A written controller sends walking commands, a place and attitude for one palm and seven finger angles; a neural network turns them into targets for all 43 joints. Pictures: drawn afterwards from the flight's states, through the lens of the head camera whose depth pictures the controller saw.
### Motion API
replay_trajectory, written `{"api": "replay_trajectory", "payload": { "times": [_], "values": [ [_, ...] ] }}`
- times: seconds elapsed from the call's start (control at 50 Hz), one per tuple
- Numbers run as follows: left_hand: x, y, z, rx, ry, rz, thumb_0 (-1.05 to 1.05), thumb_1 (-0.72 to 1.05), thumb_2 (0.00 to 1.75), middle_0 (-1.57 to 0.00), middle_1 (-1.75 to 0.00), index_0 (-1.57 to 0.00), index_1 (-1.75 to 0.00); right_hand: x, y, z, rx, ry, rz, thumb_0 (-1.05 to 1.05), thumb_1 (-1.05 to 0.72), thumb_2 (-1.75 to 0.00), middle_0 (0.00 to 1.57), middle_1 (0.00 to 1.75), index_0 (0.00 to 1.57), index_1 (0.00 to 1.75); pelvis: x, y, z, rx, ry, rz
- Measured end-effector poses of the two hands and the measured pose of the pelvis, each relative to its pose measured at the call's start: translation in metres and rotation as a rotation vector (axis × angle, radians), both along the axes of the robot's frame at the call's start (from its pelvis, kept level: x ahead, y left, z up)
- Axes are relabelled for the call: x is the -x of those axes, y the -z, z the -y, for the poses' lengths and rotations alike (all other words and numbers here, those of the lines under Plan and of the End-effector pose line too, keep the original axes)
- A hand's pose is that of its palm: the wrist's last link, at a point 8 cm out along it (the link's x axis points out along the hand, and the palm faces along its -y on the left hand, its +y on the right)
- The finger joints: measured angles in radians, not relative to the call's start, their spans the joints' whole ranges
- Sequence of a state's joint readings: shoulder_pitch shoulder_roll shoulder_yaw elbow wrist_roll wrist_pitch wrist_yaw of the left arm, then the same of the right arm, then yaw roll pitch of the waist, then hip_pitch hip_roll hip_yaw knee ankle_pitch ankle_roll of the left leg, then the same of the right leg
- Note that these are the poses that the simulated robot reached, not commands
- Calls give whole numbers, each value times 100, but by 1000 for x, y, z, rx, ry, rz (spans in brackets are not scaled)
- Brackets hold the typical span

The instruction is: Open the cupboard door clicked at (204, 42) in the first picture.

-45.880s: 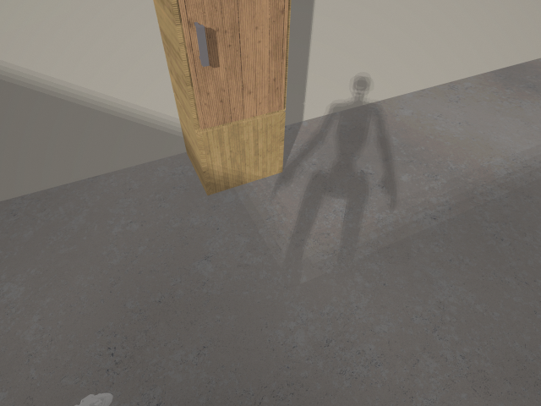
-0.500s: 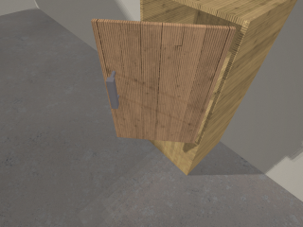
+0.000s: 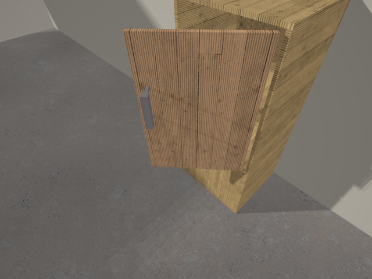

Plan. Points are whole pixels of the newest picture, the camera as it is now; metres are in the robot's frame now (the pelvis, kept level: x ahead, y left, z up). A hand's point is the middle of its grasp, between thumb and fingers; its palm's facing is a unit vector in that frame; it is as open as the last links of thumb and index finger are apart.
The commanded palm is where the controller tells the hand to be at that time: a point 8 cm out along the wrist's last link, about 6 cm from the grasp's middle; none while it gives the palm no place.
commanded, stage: come to a stop and stand still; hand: left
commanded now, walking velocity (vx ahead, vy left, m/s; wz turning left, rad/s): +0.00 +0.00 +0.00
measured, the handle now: (148, 107) +0.62 +0.16 +0.02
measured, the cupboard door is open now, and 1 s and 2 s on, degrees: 42 42 42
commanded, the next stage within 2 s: look again from close up in 0.30 s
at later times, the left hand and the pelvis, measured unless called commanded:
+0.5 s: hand out of the picture -0.01 +0.16 -0.17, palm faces +0.04 -0.98 -0.18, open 7.3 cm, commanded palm none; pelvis +0.01 -0.01 +0.00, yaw +1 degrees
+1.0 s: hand out of the picture +0.08 +0.17 -0.16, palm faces +0.10 -0.97 -0.21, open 7.3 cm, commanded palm +0.13 +0.22 -0.06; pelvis +0.04 -0.01 +0.00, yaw +1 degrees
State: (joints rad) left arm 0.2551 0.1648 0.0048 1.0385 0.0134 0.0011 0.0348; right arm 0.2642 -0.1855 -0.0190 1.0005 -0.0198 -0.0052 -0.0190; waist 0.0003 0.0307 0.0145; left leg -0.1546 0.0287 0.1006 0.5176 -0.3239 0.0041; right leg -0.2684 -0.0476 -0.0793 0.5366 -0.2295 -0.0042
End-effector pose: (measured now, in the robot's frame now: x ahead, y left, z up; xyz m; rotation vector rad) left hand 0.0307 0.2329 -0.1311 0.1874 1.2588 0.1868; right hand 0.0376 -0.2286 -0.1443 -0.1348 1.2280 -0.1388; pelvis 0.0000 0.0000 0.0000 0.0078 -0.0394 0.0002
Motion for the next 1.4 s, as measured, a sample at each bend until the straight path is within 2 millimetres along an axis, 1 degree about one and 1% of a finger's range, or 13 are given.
{"api": "replay_trajectory", "payload": {
  "times": [0.14, 0.28, 0.38, 0.46, 0.74, 0.98, 1.02, 1.12, 1.18, 1.22, 1.26, 1.32, 1.4],
  "values": [
    [21, -1, 0, 5, 3, -33, 0, 91, 90, -20, -30, -20, -30, 38, 2, -4, -23, -15, -82, 0, -93, -89, 20, 30, 20, 30, 12, -2, 2, -10, 0, -13],
    [47, 2, 7, 21, -20, -118, 0, 91, 90, -20, -30, -20, -30, 74, 3, -7, -37, -6, -206, 0, -92, -89, 20, 30, 20, 30, 12, -2, 5, -12, -8, -32],
    [54, 5, 15, 42, -34, -165, 0, 91, 90, -20, -30, -20, -30, 84, 1, -7, -37, 7, -261, 0, -91, -89, 20, 30, 20, 30, 5, -2, 7, -10, -10, -43],
    [48, 7, 21, 59, -37, -175, 0, 91, 90, -20, -30, -20, -30, 79, 0, -9, -34, 12, -272, 0, -91, -89, 20, 30, 20, 30, -3, -3, 7, -7, -10, -46],
    [1, 8, 18, 38, -35, -111, 1, 93, 90, -20, -30, -20, -30, 11, 3, -7, -17, -11, -171, 1, -93, -89, 20, 30, 20, 30, -30, -3, 10, -2, -10, -39],
    [-26, 6, 16, 23, -25, -79, 0, 92, 90, -20, -30, -20, -30, -16, 1, 7, 5, -16, -144, 0, -92, -89, 20, 30, 20, 30, -41, -3, 13, 3, -10, -48],
    [-55, -12, 13, 31, -98, 101, 1, 91, 90, -20, -30, -20, -30, -28, -4, 11, 24, -16, -48, 1, -92, -89, 20, 30, 20, 30, -41, -2, 13, 4, -10, -49],
    [-150, -103, 4, -6, -105, 735, 1, 87, 88, -20, -33, -20, -33, -83, -22, 24, 68, -34, 282, 1, -91, -89, 20, 30, 20, 30, -36, 2, 10, 3, -46, -81],
    [-182, -137, 0, 24, -26, 1020, 1, 83, 86, -20, -35, -20, -36, -121, -38, 31, 85, -55, 464, 1, -91, -89, 20, 30, 20, 30, -27, 10, 13, -5, -40, -130],
    [-184, -142, 0, 66, 38, 1144, 0, 79, 85, -21, -38, -21, -38, -144, -50, 35, 97, -83, 566, 1, -91, -89, 20, 30, 20, 30, -20, 19, 15, -11, -29, -164],
    [-173, -133, 1, 111, 115, 1200, 0, 75, 83, -21, -40, -21, -41, -163, -61, 39, 111, -126, 652, 1, -91, -89, 20, 30, 20, 30, -13, 28, 17, -13, -26, -188],
    [-142, -104, -1, 168, 193, 1166, 0, 69, 80, -21, -44, -21, -45, -184, -68, 41, 137, -192, 743, 1, -91, -89, 20, 30, 20, 30, -3, 45, 17, -11, -30, -224],
    [-104, -72, -18, 180, 118, 1116, 0, 59, 77, -22, -50, -23, -51, -196, -62, 34, 167, -260, 781, 1, -91, -89, 20, 30, 20, 30, 8, 65, 15, 3, -46, -255]
  ]
}}
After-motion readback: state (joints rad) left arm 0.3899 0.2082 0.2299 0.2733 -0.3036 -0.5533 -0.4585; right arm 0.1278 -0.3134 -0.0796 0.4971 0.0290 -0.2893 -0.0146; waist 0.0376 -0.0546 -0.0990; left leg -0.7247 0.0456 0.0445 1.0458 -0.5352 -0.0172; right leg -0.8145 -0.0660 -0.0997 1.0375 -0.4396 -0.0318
